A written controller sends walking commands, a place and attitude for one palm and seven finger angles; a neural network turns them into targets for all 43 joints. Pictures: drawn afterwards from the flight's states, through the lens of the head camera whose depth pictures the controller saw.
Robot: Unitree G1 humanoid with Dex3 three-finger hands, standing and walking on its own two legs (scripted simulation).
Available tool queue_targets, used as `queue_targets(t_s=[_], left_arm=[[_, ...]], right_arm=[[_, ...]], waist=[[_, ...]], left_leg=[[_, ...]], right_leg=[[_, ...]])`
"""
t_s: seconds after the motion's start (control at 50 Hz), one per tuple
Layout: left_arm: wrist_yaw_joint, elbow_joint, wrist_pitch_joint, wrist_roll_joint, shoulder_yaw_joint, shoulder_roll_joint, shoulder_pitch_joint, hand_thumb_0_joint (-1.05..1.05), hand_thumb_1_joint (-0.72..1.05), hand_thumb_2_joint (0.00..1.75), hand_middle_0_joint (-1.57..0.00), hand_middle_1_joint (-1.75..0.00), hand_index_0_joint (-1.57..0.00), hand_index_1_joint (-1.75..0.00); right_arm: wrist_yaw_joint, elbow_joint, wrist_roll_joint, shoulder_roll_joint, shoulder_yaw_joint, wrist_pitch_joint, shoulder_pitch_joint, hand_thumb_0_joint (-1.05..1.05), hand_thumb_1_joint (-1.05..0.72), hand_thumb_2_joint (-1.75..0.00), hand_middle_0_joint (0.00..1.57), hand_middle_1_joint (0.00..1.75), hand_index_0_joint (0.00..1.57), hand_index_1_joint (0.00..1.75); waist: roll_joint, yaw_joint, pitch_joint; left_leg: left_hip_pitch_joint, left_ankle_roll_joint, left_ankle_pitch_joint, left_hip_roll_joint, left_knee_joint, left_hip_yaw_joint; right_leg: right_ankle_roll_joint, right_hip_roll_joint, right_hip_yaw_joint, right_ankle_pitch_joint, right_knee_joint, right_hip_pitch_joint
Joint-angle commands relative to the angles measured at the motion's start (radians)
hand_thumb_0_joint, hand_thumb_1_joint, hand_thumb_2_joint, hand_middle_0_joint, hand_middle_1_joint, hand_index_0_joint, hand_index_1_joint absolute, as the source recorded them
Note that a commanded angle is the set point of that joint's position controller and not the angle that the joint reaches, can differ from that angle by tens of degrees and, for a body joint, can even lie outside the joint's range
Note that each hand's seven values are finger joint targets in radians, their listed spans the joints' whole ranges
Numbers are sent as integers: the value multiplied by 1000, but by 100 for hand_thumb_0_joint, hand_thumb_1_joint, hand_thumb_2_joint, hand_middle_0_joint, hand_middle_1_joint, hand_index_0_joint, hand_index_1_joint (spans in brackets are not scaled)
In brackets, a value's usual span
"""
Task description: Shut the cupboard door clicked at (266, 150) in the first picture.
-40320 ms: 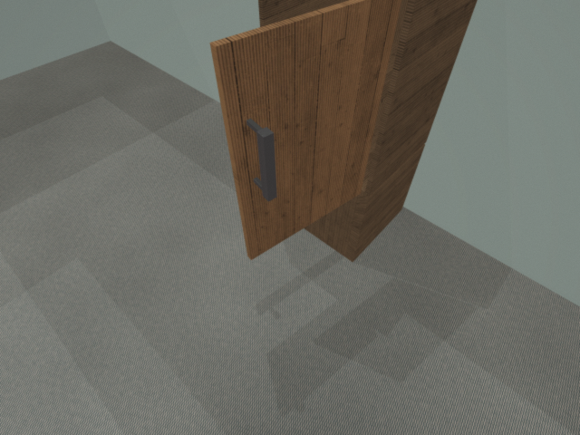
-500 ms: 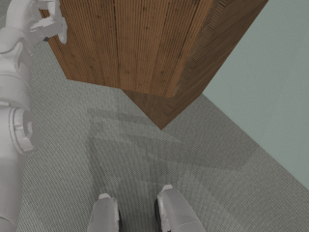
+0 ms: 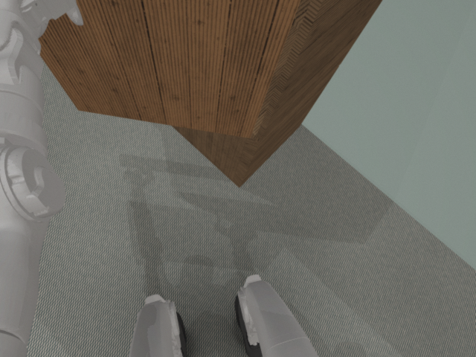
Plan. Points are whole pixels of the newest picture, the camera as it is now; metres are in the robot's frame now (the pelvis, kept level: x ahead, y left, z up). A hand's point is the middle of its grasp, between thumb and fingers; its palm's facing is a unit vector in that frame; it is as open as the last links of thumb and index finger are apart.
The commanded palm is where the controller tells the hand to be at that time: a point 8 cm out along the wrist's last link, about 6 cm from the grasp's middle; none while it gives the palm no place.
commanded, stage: pull the fist back off the door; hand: left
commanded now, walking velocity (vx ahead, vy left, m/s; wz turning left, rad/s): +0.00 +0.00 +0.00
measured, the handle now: out of the picture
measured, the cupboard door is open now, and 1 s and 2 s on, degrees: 36 36 36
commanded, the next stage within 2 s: draw the hand back to the body in 0.76 s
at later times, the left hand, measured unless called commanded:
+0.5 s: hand (77, 40) +0.54 +0.12 +0.13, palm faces +0.07 -1.00 -0.03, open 3.1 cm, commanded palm +0.50 +0.16 +0.13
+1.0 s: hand (79, 61) +0.49 +0.11 +0.14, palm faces +0.06 -1.00 -0.03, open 3.1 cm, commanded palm +0.44 +0.17 +0.15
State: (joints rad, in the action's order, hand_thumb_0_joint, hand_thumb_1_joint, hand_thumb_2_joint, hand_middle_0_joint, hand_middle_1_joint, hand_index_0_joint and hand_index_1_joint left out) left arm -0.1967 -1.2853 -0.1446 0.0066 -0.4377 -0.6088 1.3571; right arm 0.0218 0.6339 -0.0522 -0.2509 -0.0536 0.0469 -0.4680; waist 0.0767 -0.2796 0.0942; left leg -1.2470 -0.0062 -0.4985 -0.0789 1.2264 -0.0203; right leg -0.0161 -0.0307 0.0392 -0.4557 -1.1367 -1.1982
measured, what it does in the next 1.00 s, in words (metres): stands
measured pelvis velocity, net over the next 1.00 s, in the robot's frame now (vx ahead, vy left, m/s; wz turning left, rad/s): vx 0.01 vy -0.02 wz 0.04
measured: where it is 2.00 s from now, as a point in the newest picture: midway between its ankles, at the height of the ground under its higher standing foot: (215, 346)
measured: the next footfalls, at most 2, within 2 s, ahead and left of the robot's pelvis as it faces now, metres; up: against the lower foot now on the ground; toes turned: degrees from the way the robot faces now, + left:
none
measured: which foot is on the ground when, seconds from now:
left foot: down 0.00-1.00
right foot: down 0.00-1.00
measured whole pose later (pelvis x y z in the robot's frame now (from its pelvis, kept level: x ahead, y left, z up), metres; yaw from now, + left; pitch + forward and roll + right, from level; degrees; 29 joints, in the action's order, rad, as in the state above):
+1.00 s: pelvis +0.01 -0.02 +0.04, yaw +2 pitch +17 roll +0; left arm -0.02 -1.06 -0.41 0.06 -0.28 -0.26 0.83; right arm 0.02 0.63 -0.01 -0.24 0.00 -0.02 -0.35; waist 0.04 -0.14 0.11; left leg -0.86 0.02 -0.43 -0.05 0.99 0.01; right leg 0.00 0.00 0.01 -0.43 -0.99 -0.85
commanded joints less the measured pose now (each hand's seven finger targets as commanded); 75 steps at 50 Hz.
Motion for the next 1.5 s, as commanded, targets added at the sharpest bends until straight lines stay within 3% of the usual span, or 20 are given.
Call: queue_targets(t_s=[0.0, 0.08, 0.1, 0.16, 0.22, 0.36, 0.4, 0.48, 0.54, 0.66, 0.7, 0.86, 0.9, 0.96, 1.04, 1.18, 1.26, 1.36, 1.38, 1.48], left_arm=[[265, 338, -126, -79, 75, -48, 450, 0, 90, 90, -130, -150, -130, -150], [223, 358, -167, -63, 68, -71, 436, 0, 90, 90, -130, -150, -130, -150], [210, 353, -173, -52, 88, -41, 424, 0, 90, 90, -130, -150, -130, -150], [209, 302, -197, -31, 33, -84, 358, 0, 90, 90, -130, -150, -130, -150], [221, 227, -224, -32, 44, -48, 245, 0, 90, 90, -130, -150, -130, -150], [187, 267, -277, 11, 95, 63, 53, 0, 90, 90, -130, -150, -130, -150], [179, 291, -284, 27, 102, 74, 69, 0, 90, 90, -130, -150, -130, -150], [180, 429, -336, 47, 158, 144, 100, 0, 90, 90, -130, -150, -130, -150], [188, 442, -349, 54, 189, 184, 65, 0, 90, 90, -130, -150, -130, -150], [201, 447, -343, 53, 177, 173, -41, 0, 90, 90, -130, -150, -130, -150], [207, 411, -336, 51, 207, 198, 14, 0, 90, 90, -130, -150, -130, -150], [204, 348, -353, 49, 197, 197, 16, 0, 90, 90, -130, -150, -130, -150], [195, 391, -347, 59, 114, 112, -99, 0, 90, 90, -130, -150, -130, -150], [164, 499, -323, 79, 116, 119, -247, 0, 90, 90, -130, -150, -130, -150], [139, 680, -268, 126, 138, 136, -349, 0, 90, 90, -130, -150, -130, -150], [88, 909, -231, 178, 200, 174, -538, 0, 90, 90, -130, -150, -130, -150], [44, 1015, -175, 216, 221, 199, -706, 0, 90, 90, -130, -150, -130, -150], [11, 1151, -102, 253, 202, 185, -848, 0, 90, 90, -116, -135, -116, -135], [104, 1274, -91, 133, 272, 154, -845, 0, 90, 90, -113, -132, -113, -132], [242, 1361, 4, 81, 264, 170, -984, 0, 90, 90, -100, -117, -100, -117]], right_arm=[[53, -18, -36, -178, 92, 3, -262, 0, -90, -90, 20, 30, 20, 30], [49, -15, -19, -190, 106, -26, -253, 0, -90, -90, 20, 30, 20, 30], [47, -16, -14, -185, 106, -27, -241, 0, -90, -90, 20, 30, 20, 30], [38, -16, -11, -184, 99, -31, -226, 0, -90, -90, 20, 30, 20, 30], [37, -25, -6, -176, 98, -32, -205, 0, -90, -90, 20, 30, 20, 30], [35, -56, 9, -172, 115, -45, -164, 0, -90, -90, 20, 30, 20, 30], [30, -51, 14, -172, 119, -48, -148, 0, -90, -90, 20, 30, 20, 30], [22, -48, 20, -162, 129, -44, -113, 0, -90, -90, 20, 30, 20, 30], [19, -38, 25, -159, 130, -42, -87, 0, -90, -90, 20, 30, 20, 30], [5, -48, 35, -157, 126, -44, -48, 0, -90, -90, 20, 30, 20, 30], [2, -37, 35, -152, 119, -44, -35, 0, -90, -90, 20, 30, 20, 30], [-5, -41, 29, -156, 115, -28, -20, 0, -90, -90, 20, 30, 20, 30], [-5, -70, 33, -161, 117, -35, -17, 0, -90, -90, 20, 30, 20, 30], [-8, -115, 48, -153, 116, -43, -3, 0, -90, -90, 20, 30, 20, 30], [-23, -145, 74, -144, 115, -48, 35, 0, -90, -90, 20, 30, 20, 30], [-55, -148, 97, -130, 104, -11, 122, 0, -90, -90, 20, 30, 20, 30], [-60, -169, 108, -129, 96, 12, 176, 0, -90, -90, 20, 30, 20, 30], [-73, -199, 118, -127, 81, 33, 254, 0, -90, -90, 20, 30, 20, 30], [-92, -210, 113, -95, 87, 17, 304, 0, -90, -90, 20, 30, 20, 30], [-129, -193, 101, -91, 65, -4, 351, 0, -90, -90, 20, 30, 20, 30]], waist=[[181, -11, 675], [153, 2, 701], [155, 3, 679], [116, 24, 592], [37, 30, 500], [-12, 75, 476], [-46, 68, 464], [30, 84, 528], [10, 86, 509], [1, 120, 483], [-32, 94, 420], [-27, 95, 433], [-50, 156, 514], [-52, 199, 535], [-122, 203, 450], [-55, 216, 309], [-14, 249, 274], [-70, 272, 197], [-78, 276, 200], [-90, 274, 89]], left_leg=[[628, -8, 514, 25, -125, -62], [671, -9, 489, 40, -184, -50], [675, -9, 470, 43, -193, -43], [627, -14, 401, 50, -226, -29], [558, -19, 355, 56, -244, -9], [572, -19, 369, 70, -278, 21], [561, -21, 340, 70, -278, 25], [672, -12, 378, 70, -280, 16], [692, -11, 372, 69, -285, 14], [688, -10, 356, 74, -310, 19], [659, -10, 318, 71, -318, 13], [641, -12, 287, 77, -309, 10], [651, -10, 332, 79, -326, 23], [680, -11, 369, 82, -362, 40], [682, -22, 324, 81, -423, 62], [796, -23, 273, 79, -521, 61], [856, -22, 295, 81, -561, 58], [886, -23, 296, 81, -608, 47], [947, -24, 308, 84, -655, 54], [1032, -30, 308, 73, -745, 44]], right_leg=[[21, -21, 23, 353, 147, 240], [29, -25, 9, 388, 195, 362], [29, -24, 8, 383, 208, 365], [29, -24, 2, 349, 236, 401], [24, -20, -6, 342, 254, 433], [28, -14, -16, 412, 268, 522], [20, -10, -22, 399, 276, 528], [25, -6, -16, 410, 264, 511], [24, -6, -12, 396, 270, 503], [29, -3, -11, 388, 273, 537], [23, 0, -11, 359, 282, 511], [27, 4, -14, 320, 271, 486], [29, 5, -23, 377, 271, 593], [30, -1, -23, 437, 292, 691], [18, -5, -31, 441, 370, 784], [20, 0, -21, 357, 460, 802], [27, 4, -12, 367, 488, 840], [25, 13, -4, 360, 519, 879], [25, 38, -46, 331, 587, 895], [23, 35, -24, 301, 673, 946]])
